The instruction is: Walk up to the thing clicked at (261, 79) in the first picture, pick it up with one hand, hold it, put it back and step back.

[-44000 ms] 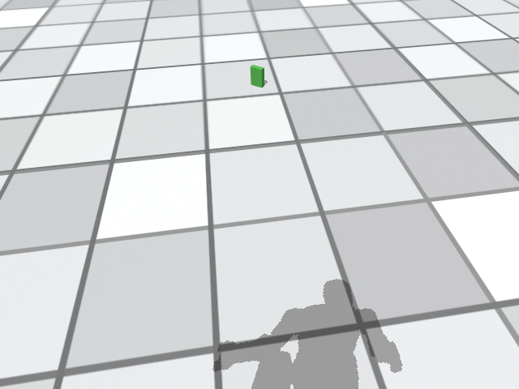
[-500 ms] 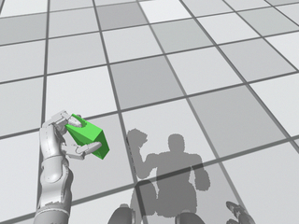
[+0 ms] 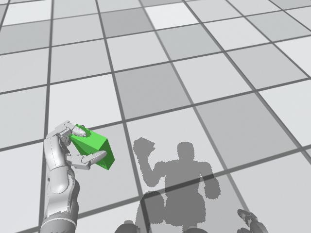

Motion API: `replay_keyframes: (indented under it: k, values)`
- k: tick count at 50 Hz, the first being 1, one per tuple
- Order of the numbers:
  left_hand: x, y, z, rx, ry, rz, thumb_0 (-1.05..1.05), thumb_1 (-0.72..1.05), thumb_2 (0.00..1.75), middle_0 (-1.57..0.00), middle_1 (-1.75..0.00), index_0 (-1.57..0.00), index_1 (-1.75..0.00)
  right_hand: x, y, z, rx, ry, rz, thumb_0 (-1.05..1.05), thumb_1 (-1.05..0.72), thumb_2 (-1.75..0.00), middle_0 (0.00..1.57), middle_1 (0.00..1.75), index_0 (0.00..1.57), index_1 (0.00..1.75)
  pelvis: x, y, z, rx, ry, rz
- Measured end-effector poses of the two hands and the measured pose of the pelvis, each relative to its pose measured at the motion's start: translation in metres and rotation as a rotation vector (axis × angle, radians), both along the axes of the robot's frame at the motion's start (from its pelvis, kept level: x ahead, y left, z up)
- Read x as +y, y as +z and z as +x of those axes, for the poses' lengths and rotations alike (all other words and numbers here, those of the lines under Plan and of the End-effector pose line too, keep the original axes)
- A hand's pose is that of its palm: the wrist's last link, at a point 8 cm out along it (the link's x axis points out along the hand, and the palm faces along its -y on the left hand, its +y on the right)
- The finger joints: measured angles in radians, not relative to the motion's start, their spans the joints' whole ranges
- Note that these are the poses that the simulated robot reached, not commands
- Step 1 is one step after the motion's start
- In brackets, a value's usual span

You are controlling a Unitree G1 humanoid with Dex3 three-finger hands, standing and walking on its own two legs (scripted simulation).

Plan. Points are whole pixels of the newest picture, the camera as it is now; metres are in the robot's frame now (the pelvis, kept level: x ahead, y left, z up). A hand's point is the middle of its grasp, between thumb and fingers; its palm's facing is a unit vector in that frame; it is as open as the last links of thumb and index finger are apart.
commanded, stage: crouch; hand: left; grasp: from above
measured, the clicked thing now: (93, 148) +0.36 +0.20 -0.03
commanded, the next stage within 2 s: lower in 1.84 s
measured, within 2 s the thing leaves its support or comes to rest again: neither
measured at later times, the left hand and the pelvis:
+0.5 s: hand (92, 162) +0.38 +0.25 -0.20, palm faces +0.45 -0.89 -0.03, open 8.2 cm; pelvis -0.04 +0.01 -0.17, yaw -3 degrees
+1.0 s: hand (97, 171) +0.41 +0.28 -0.39, palm faces +0.42 -0.90 -0.06, open 8.1 cm; pelvis -0.09 +0.01 -0.34, yaw -8 degrees
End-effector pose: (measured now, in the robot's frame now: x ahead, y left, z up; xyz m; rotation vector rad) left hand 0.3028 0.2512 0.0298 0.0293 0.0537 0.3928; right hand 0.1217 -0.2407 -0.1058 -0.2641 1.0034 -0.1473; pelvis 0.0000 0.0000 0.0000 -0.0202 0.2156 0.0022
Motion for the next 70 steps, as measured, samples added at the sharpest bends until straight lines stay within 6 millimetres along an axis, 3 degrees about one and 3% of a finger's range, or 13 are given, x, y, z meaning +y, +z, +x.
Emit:
replay_keyframes:
  k: [5, 9, 16, 22, 31, 41, 48, 54, 61, 70]
  values:
    - [0.007, -0.033, -0.005, 0.028, 0.041, -0.008, 0.02, -0.5, 0.74, -0.45, -0.92, -1.18, -1.26, -0.007, -0.011, -0.003, 0.029, 0.021, -0.016, 0.0, -0.86, -0.89, 0.2, 0.3, 0.2, 0.3, -0.002, -0.011, -0.005, 0.05, 0.001, 0.002]
    - [0.014, -0.07, -0.003, 0.038, 0.037, 0.012, 0.02, -0.49, 0.74, -0.44, -0.91, -1.18, -1.26, -0.015, -0.033, -0.008, 0.068, 0.043, -0.044, 0.0, -0.86, -0.89, 0.2, 0.3, 0.2, 0.3, -0.002, -0.032, -0.013, 0.117, 0.0, -0.002]
    - [0.027, -0.143, 0.014, -0.035, 0.06, 0.014, 0.01, -0.49, 0.76, -0.42, -0.92, -1.2, -1.28, -0.023, -0.098, -0.021, 0.145, 0.084, -0.076, 0.0, -0.86, -0.9, 0.2, 0.3, 0.2, 0.3, 0.003, -0.096, -0.025, 0.26, -0.014, -0.017]
    - [0.032, -0.202, 0.029, -0.05, 0.044, 0.027, 0.01, -0.51, 0.8, -0.42, -0.94, -1.21, -1.33, -0.017, -0.161, -0.036, 0.21, 0.086, -0.051, 0.0, -0.87, -0.9, 0.2, 0.3, 0.2, 0.3, 0.007, -0.15, -0.036, 0.33, -0.032, -0.028]
    - [0.048, -0.278, 0.038, -0.038, 0.085, 0.023, 0.0, -0.56, 0.85, -0.41, -0.97, -1.23, -1.37, -0.003, -0.236, -0.077, 0.312, 0.09, -0.002, 0.0, -0.89, -0.9, 0.2, 0.3, 0.2, 0.3, 0.007, -0.216, -0.059, 0.38, -0.053, -0.033]
    - [0.062, -0.367, 0.052, -0.014, 0.077, 0.026, -0.01, -0.59, 0.91, -0.38, -1.02, -1.27, -1.46, -0.021, -0.303, -0.132, 0.423, 0.066, -0.059, 0.0, -0.88, -0.9, 0.2, 0.3, 0.2, 0.3, 0.004, -0.294, -0.083, 0.367, -0.075, -0.044]
    - [0.071, -0.407, 0.065, -0.01, 0.051, 0.025, -0.01, -0.61, 0.91, -0.4, -1.04, -1.26, -1.47, -0.03, -0.33, -0.166, 0.498, 0.041, -0.099, 0.0, -0.88, -0.9, 0.2, 0.3, 0.2, 0.3, 0.005, -0.333, -0.091, 0.335, -0.095, -0.056]
    - [0.079, -0.435, 0.072, -0.019, 0.054, 0.002, -0.01, -0.61, 0.89, -0.4, -1.04, -1.26, -1.46, -0.031, -0.346, -0.183, 0.54, 0.048, -0.126, 0.0, -0.88, -0.9, 0.2, 0.3, 0.2, 0.3, 0.007, -0.358, -0.094, 0.305, -0.112, -0.074]
    - [0.09, -0.465, 0.079, -0.014, 0.05, 0.009, -0.01, -0.61, 0.88, -0.41, -1.05, -1.25, -1.45, -0.03, -0.362, -0.185, 0.565, 0.077, -0.153, 0.0, -0.87, -0.9, 0.2, 0.3, 0.2, 0.3, 0.01, -0.381, -0.093, 0.278, -0.131, -0.096]
    - [0.098, -0.493, 0.08, 0.001, 0.04, 0.013, 0.0, -0.6, 0.86, -0.41, -1.05, -1.25, -1.43, -0.028, -0.375, -0.172, 0.563, 0.132, -0.182, 0.0, -0.86, -0.89, 0.2, 0.3, 0.2, 0.3, 0.013, -0.399, -0.092, 0.247, -0.147, -0.118]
